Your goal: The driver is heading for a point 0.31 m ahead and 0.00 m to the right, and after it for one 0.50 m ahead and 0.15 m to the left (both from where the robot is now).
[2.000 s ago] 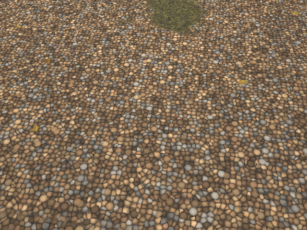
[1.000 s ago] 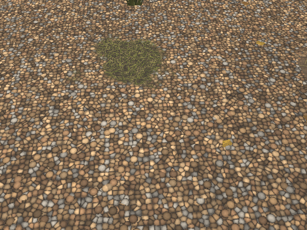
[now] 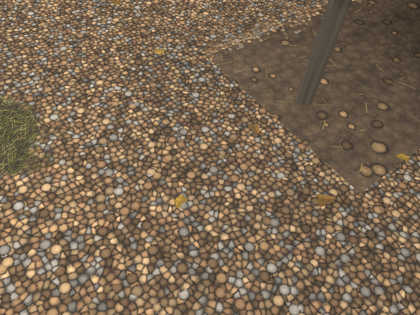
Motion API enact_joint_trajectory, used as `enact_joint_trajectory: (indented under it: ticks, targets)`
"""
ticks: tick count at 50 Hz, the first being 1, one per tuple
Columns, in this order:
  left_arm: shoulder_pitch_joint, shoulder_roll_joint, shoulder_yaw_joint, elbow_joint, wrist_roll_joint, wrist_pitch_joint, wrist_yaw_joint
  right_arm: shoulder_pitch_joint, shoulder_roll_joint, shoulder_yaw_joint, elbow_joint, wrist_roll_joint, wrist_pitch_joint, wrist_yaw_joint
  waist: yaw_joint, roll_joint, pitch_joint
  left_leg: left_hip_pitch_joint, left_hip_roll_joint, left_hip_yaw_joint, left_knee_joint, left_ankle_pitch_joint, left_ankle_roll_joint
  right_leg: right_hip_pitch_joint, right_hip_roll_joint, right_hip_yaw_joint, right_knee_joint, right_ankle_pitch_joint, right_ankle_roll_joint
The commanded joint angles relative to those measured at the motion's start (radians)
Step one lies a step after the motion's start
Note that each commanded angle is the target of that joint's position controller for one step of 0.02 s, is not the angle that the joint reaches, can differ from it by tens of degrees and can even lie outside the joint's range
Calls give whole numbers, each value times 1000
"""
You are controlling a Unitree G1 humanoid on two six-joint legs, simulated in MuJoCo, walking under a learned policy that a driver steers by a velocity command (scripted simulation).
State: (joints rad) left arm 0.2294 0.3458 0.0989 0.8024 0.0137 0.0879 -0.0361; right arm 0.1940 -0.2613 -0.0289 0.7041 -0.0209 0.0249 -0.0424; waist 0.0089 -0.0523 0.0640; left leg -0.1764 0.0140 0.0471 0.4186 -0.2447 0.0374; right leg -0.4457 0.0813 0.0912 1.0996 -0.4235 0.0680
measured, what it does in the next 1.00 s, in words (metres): walks ahead: right foot, then left foot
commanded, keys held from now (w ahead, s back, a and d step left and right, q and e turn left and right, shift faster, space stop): e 0.10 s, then no key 0.26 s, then w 0.12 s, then w+q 0.34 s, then q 0.18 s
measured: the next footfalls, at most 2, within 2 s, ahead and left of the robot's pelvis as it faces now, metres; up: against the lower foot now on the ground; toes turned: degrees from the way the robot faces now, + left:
right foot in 0.22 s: -0.01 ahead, -0.12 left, +0.00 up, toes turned -6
left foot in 0.88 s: +0.19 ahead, +0.10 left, +0.00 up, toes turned +3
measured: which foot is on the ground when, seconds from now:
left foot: down 0.00-0.22, up 0.24-0.86, down 0.88-1.00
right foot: up 0.00-0.20, down 0.22-0.88, up 0.90-1.00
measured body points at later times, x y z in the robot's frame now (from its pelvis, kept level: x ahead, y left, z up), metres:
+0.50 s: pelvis -0.02 -0.05 +0.00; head -0.02 -0.07 +0.45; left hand +0.13 +0.19 -0.11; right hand -0.01 -0.33 -0.14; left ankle -0.02 +0.10 -0.69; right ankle -0.05 -0.12 -0.75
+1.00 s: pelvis +0.13 +0.04 -0.01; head +0.16 +0.06 +0.44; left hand +0.17 +0.31 -0.15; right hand +0.27 -0.23 -0.11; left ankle +0.15 +0.10 -0.75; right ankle +0.04 -0.11 -0.66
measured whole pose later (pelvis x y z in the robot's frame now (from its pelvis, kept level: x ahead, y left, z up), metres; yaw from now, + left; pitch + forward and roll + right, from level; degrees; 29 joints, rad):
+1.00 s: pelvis +0.13 +0.04 -0.01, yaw +4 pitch +1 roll -1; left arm 0.26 0.29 0.03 0.87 0.03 -0.05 0.00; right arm 0.22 -0.29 -0.05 0.76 -0.01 -0.03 0.03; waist 0.03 -0.04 0.06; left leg -0.31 -0.07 0.02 0.52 -0.22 0.08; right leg -0.38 -0.03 -0.02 1.14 -0.41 0.00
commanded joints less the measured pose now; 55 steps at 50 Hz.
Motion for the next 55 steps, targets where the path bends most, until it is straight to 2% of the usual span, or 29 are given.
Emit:
enact_joint_trajectory:
  ticks: [1, 5, 8, 10, 11, 12, 13, 14, 15, 16, 18, 19, 20, 22, 24, 31, 39, 41, 42, 43, 44, 45, 46, 47, 48, 49, 50, 51, 55]
  targets:
    - [-57, 55, 3, -87, -6, -7, -6, 71, -180, -53, -28, -4, -11, 0, -52, 222, -75, 227, 250, -163, -60, 510, 175, -120, -17, -46, -96, -38, 10]
    - [-75, 32, -14, -109, -14, -7, -13, 39, -197, -62, -28, -8, -12, 18, -46, 237, -84, 139, 269, -107, -46, 495, 168, 40, -48, -107, -273, -61, -22]
    - [-55, 29, -22, -113, -19, -15, -4, 40, -213, -67, -11, -7, -9, 31, -38, 257, -100, 94, 272, -101, -2, 532, 161, 154, -32, -135, -425, -53, -59]
    - [13, 17, -28, -87, -5, -31, 8, 12, -210, -64, -3, 11, 0, 35, 18, 216, -105, 23, 245, -59, 81, 463, 104, 299, -25, -147, -710, 164, -91]
    - [21, 54, -24, -83, 14, -44, 18, 51, -186, -59, 8, 13, 1, 38, 20, 119, -117, -81, 211, -18, 172, 308, 39, 418, -84, -36, -835, 268, -104]
    - [14, 137, -18, -106, 21, -59, 26, 111, -77, -31, -18, -8, 8, 48, -26, -177, -153, -292, 104, 73, 405, -267, -39, 555, -392, 320, -856, 511, -155]
    - [35, 184, -4, -98, 2, -65, 28, 13, -97, -28, -45, 3, 29, 27, 40, -188, -113, -279, 25, -15, 474, -380, -46, 352, -468, 338, -800, 726, -303]
    - [6, 120, -21, -87, 0, -68, 27, 3, -138, -39, -30, 13, 40, 24, 16, -85, -71, -275, 46, -58, 526, -334, -46, 343, -407, 263, -807, 689, -315]
    - [-59, 68, -40, -89, -1, -68, 30, 15, -137, -42, -8, 19, 41, 30, -11, -74, -30, -272, 47, -69, 526, -264, -44, 312, -346, 191, -822, 627, -287]
    - [-105, 49, -48, -93, 5, -66, 35, 38, -144, -45, 15, 19, 37, 35, -32, -80, -23, -266, 46, -66, 510, -207, -48, 321, -291, 144, -829, 602, -252]
    - [-89, 38, -57, -79, -2, -72, 49, 83, -147, -48, 51, 0, 36, 41, -30, -90, -58, -243, 33, -55, 531, -153, -61, 361, -257, 94, -813, 709, -246]
    - [-56, 33, -60, -65, -4, -75, 49, 92, -138, -45, 58, -3, 34, 46, -20, -73, -93, -233, 30, -50, 524, -139, -67, 387, -256, 100, -839, 589, -248]
    - [-17, 48, -56, -45, -4, -76, 48, 83, -135, -44, 60, -8, 32, 51, -3, -74, -91, -264, 25, -37, 524, -135, -70, 416, -259, 130, -879, 398, -256]
    - [30, 62, -51, -12, 0, -75, 44, 36, -142, -48, 56, -15, 27, 62, 24, -84, -29, -357, 28, -36, 501, -120, -70, 441, -269, 205, -964, 31, -270]
    - [50, 67, -47, 7, 4, -83, 42, 7, -145, -53, 54, -15, 17, 69, 30, -80, 21, -416, 31, -39, 473, -103, -65, 451, -286, 247, -1007, -75, -281]
    - [96, 66, -37, 55, 12, -140, 53, -7, -107, -46, 67, -7, -23, 82, 30, -34, 28, -455, 25, -86, 414, -49, -27, 456, -340, 168, -1044, -59, -296]
    - [121, 93, -21, 77, 19, -169, 47, -101, -99, -35, 1, -6, -35, 105, 38, -37, 66, -369, 51, -23, 265, -37, 19, 391, -368, 16, -1001, 27, -268]
    - [115, 107, -17, 79, 19, -168, 41, -87, -101, -34, -11, -4, -37, 108, 23, -40, 61, -274, 27, 26, 216, -44, 46, 355, -363, -34, -943, 108, -248]
    - [97, 115, -15, 79, 14, -163, 40, -36, -99, -37, -2, -9, -42, 105, -13, -23, 50, -177, -9, 56, 162, -27, 61, 322, -339, -87, -835, 291, -225]
    - [104, 109, -17, 81, 12, -159, 41, 65, -115, -49, 29, -18, -51, 96, -55, 31, -11, -33, -65, 67, 112, -25, 75, 289, -289, -161, -621, 540, -196]
    - [107, 82, -30, 65, 16, -156, 43, 231, -178, -75, 72, -32, -61, 81, -116, 141, -132, 159, -2, -69, 42, -71, 111, 195, -222, -242, -306, 573, -142]
    - [103, -22, -58, -8, 17, -161, 35, 285, -321, -101, 50, -25, -68, 64, -99, 396, -189, 335, 327, -624, -120, 8, 227, -145, -47, -269, 46, -34, -66]
    - [87, 34, -48, -8, 31, -157, 39, 269, -308, -95, 52, 16, -64, 66, -80, 292, -203, 321, 362, -761, -162, 284, 289, -221, -44, -75, 159, -132, -73]
    - [74, 54, -45, -2, 19, -154, 37, 215, -265, -89, 41, 22, -61, 62, -53, 174, -136, 267, 340, -580, -87, 488, 292, -234, -97, -57, 209, -67, -77]
    - [65, 44, -49, 6, 11, -155, 35, 171, -218, -77, 32, 21, -63, 62, -34, 85, -97, 191, 279, -449, -62, 679, 265, -200, -130, -55, 165, 3, -74]
    - [61, 42, -48, 10, 13, -149, 38, 123, -187, -68, 21, 20, -61, 61, -8, 60, -86, 150, 223, -367, -63, 746, 225, -169, -150, -55, 106, 39, -70]
    - [78, 44, -50, 10, 20, -134, 37, 80, -171, -61, 11, 24, -57, 58, 18, 93, -100, 113, 185, -319, -77, 770, 210, -128, -153, -59, 66, 60, -57]
    - [77, 47, -47, 12, 27, -119, 35, 88, -164, -58, 10, 25, -59, 58, 18, 97, -108, 99, 168, -294, -72, 863, 197, -103, -141, -68, 61, 83, -48]
    - [37, 30, -50, -16, 23, -83, 36, 139, -191, -67, 25, 28, -56, 47, 10, 98, -132, 122, 136, -277, -63, 939, 172, -152, -120, -75, 2, 150, -20]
